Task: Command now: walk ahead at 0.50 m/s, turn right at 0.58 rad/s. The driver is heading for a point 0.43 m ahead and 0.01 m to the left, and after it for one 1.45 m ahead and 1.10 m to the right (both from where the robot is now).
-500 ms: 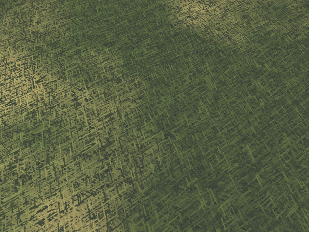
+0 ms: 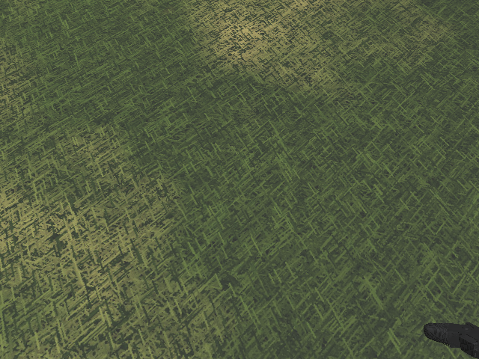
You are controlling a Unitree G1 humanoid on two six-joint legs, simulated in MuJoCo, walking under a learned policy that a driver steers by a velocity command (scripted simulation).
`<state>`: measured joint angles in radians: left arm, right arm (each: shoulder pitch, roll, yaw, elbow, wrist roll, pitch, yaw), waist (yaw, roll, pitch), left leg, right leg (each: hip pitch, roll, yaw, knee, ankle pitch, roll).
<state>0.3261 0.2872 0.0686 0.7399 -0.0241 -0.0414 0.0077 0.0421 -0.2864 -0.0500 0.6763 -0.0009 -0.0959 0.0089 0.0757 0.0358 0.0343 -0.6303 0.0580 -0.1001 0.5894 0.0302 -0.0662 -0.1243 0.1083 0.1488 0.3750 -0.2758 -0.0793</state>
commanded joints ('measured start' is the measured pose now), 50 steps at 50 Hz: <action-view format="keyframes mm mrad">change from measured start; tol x32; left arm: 1 30 162 45 -43 -5 -2 11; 50 -176 171 52 -203 11 83 20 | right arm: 1 -89 -100 -26 -88 10 -27 13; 7 334 -277 -89 4 -22 -31 7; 50 128 -105 -27 -6 4 67 -24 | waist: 1 -5 -132 -32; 5 -130 -146 -138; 7 -103 351 -372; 19 -95 31 -9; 31 -74 -333 -421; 50 -87 -196 -157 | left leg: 1 140 -54 21 -85 12 16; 5 469 -15 13 -143 -85 110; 8 919 350 -678 -298 -626 296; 28 581 153 208 -70 447 153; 31 2 -132 107 752 -765 9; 32 -31 -70 -7 794 -678 17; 50 295 -90 15 -43 -310 26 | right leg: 1 -46 -233 212 -37 178 -125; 9 -667 -112 27 940 -187 61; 28 -207 -84 -186 131 239 5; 31 398 -520 536 90 856 -350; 37 -157 -275 208 -48 411 -184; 50 -157 -205 353 20 140 -110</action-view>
